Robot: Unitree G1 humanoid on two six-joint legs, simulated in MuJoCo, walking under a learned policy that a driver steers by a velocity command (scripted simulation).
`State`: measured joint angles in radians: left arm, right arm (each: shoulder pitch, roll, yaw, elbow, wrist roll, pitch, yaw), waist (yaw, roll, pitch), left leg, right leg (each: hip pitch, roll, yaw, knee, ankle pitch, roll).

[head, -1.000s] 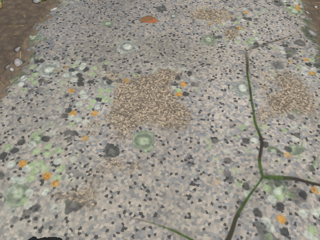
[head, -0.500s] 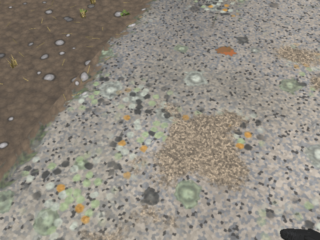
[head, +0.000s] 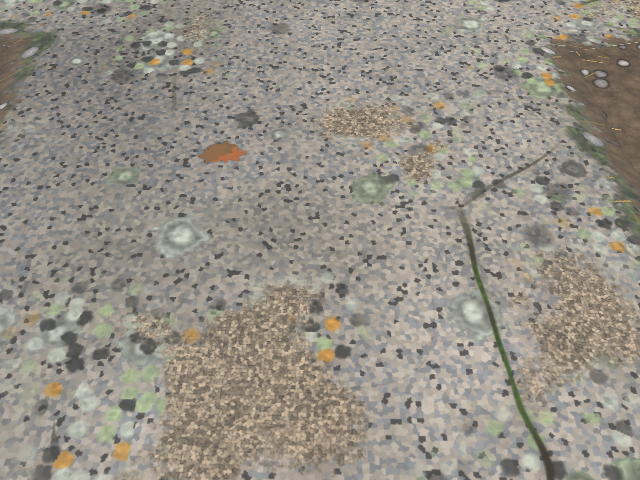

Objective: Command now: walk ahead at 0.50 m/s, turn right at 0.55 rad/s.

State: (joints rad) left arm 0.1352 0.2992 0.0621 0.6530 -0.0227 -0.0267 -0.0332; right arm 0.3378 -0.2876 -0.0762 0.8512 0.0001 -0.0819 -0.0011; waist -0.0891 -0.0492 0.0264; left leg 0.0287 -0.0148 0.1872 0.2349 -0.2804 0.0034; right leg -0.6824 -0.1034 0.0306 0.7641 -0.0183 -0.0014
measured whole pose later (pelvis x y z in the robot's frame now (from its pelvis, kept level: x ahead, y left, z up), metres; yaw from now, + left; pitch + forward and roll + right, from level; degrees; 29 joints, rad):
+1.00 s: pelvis +0.58 -0.05 +0.01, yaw +0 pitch +2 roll +0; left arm 0.09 0.29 0.04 0.65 0.01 -0.09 0.00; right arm 0.35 -0.28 -0.05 0.76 0.02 -0.05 0.00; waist -0.07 -0.03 0.04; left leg -0.13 -0.12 -0.15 0.33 -0.21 0.09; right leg -0.65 -0.06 0.12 0.67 -0.03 0.07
